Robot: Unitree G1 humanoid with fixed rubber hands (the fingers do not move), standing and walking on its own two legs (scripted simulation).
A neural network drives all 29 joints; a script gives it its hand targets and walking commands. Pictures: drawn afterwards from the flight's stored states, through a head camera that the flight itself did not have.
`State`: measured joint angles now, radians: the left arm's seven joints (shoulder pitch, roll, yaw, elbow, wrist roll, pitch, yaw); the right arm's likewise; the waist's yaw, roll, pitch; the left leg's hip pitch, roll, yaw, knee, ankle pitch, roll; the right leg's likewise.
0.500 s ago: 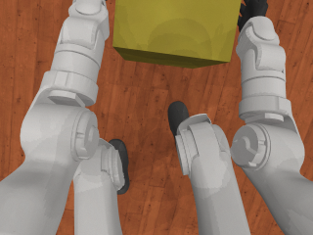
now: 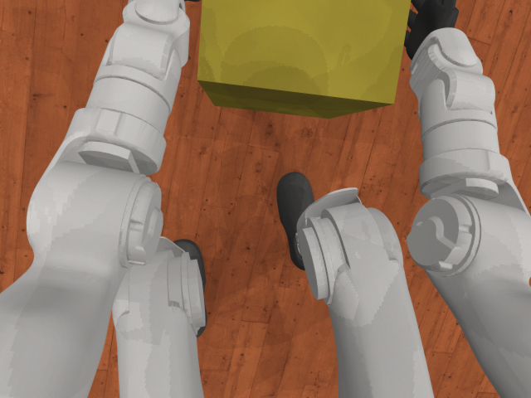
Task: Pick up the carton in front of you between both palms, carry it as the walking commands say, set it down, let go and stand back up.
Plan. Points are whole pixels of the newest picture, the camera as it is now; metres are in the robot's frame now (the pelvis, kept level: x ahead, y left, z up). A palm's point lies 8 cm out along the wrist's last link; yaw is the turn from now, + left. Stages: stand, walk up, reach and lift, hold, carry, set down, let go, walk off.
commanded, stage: set down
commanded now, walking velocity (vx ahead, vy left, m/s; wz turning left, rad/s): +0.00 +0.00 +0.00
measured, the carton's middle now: (290, 30) +0.52 -0.17 -0.25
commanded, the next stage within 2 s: none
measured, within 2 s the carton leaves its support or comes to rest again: rests again in 0.30 s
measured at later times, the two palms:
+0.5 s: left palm out of the picture +0.56 -0.02 -0.19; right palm (429, 39) +0.46 -0.32 -0.18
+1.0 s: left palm out of the picture +0.59 +0.02 -0.20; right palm (428, 50) +0.45 -0.34 -0.21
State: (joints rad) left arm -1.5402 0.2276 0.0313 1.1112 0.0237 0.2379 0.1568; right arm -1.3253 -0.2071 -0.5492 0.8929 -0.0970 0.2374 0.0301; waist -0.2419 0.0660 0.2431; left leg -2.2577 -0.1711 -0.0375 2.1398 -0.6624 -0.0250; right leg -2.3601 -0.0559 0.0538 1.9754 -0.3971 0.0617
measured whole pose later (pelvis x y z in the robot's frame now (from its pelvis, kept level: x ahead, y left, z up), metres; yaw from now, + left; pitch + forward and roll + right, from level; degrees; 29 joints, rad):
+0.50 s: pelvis +0.00 +0.00 -0.01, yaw -1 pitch +42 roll -3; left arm -1.58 0.18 0.11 1.13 0.12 0.20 0.06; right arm -1.35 -0.28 -0.60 1.01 -0.10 0.18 0.05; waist -0.21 0.03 0.31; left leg -2.24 -0.17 -0.06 2.19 -0.68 -0.03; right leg -2.34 -0.05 0.03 2.01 -0.40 0.05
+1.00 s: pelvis +0.00 -0.01 -0.01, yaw -1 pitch +39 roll -3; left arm -1.64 0.42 -0.18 1.13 -0.16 0.14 0.06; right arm -1.39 -0.35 -0.47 1.17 0.10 -0.01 -0.04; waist -0.20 0.02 0.42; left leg -2.20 -0.15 -0.08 2.21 -0.68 -0.06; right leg -2.31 -0.07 0.00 2.04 -0.41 0.02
